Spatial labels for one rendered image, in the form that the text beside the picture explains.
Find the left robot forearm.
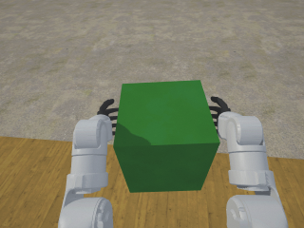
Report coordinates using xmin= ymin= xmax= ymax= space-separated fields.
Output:
xmin=58 ymin=114 xmax=113 ymax=228

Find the carton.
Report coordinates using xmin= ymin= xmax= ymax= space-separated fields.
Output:
xmin=113 ymin=80 xmax=220 ymax=193

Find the left robot hand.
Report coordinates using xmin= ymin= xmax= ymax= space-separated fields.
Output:
xmin=97 ymin=99 xmax=119 ymax=136

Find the right robot forearm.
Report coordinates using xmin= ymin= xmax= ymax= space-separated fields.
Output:
xmin=217 ymin=111 xmax=289 ymax=228

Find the right robot hand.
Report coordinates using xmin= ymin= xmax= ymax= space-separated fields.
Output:
xmin=209 ymin=96 xmax=231 ymax=133

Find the robot right upper arm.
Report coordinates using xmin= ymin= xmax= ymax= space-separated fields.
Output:
xmin=226 ymin=195 xmax=288 ymax=228

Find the robot left upper arm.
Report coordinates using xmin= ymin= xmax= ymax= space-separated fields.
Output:
xmin=59 ymin=197 xmax=114 ymax=228

